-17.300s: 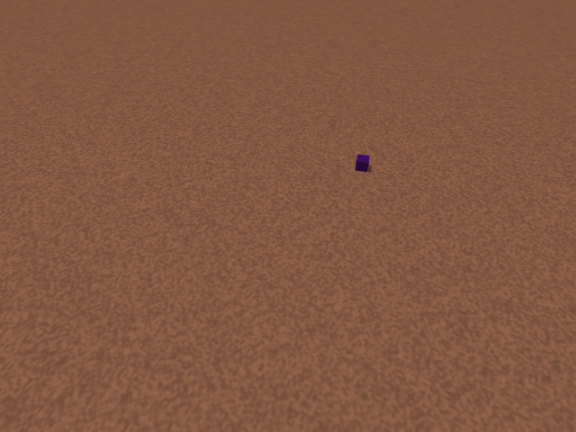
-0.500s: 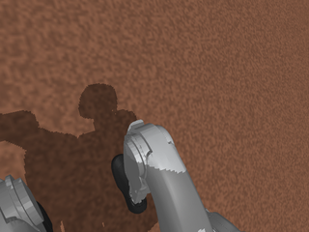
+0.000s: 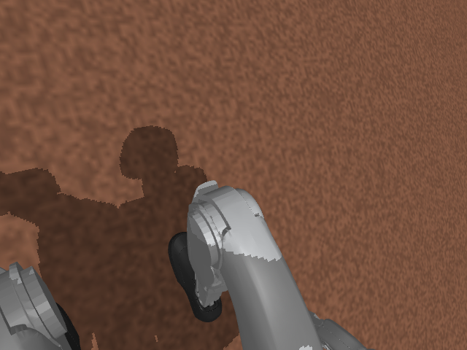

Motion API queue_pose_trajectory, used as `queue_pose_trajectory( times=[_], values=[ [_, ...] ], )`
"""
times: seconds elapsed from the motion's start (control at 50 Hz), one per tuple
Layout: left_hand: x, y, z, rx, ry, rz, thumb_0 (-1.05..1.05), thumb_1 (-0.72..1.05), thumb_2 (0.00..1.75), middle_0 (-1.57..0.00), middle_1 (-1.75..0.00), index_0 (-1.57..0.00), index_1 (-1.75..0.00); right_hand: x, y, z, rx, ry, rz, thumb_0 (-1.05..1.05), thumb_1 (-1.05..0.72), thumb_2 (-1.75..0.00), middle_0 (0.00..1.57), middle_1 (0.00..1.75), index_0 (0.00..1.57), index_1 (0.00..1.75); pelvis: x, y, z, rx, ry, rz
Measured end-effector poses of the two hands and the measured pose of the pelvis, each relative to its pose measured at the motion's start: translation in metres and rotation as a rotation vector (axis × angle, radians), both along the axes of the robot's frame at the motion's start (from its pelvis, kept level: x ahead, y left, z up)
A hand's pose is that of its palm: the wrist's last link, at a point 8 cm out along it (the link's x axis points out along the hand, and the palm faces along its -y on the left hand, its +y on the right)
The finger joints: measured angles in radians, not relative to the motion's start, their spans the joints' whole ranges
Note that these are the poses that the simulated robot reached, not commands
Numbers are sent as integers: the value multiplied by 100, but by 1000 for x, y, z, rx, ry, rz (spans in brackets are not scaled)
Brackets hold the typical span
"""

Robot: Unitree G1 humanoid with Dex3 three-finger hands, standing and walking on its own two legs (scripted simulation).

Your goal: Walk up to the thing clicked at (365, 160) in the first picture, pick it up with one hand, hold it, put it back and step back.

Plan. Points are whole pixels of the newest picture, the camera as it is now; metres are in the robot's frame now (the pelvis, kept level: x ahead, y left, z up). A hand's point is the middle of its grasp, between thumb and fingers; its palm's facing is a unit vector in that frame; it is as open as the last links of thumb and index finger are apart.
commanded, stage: close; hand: left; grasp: from above
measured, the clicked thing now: out of the picture +0.46 +0.34 -0.28
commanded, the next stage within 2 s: settle in 0.10 s
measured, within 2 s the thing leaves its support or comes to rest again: leaves its support in 0.52 s
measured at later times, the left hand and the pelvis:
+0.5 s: hand out of the picture +0.45 +0.34 -0.25, palm faces -0.40 -0.21 -0.89, open 9.7 cm; pelvis +0.00 +0.00 +0.00, yaw +0 degrees
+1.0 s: hand out of the picture +0.44 +0.35 -0.16, palm faces -0.41 -0.18 -0.89, open 9.6 cm; pelvis +0.00 -0.01 +0.01, yaw +5 degrees
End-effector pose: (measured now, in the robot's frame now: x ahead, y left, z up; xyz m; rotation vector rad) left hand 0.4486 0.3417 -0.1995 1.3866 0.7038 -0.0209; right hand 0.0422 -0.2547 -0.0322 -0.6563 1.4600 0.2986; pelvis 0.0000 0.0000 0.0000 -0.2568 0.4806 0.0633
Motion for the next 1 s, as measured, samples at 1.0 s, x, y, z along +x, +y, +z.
queue_pose_trajectory(
  times=[1.0],
  values=[
    [-3, 13, 98, 27, -8, -25, 0, -4, 67, -73, -60, -74, -58, 62, -4, -37, 101, -147, -107, 0, -91, -90, 20, 30, 20, 30, 5, -6, 12, 61, 97, 41]
  ],
)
